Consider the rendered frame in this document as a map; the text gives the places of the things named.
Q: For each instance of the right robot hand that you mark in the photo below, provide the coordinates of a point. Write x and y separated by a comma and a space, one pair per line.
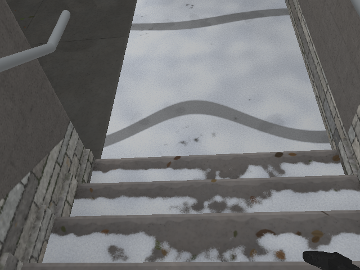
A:
328, 261

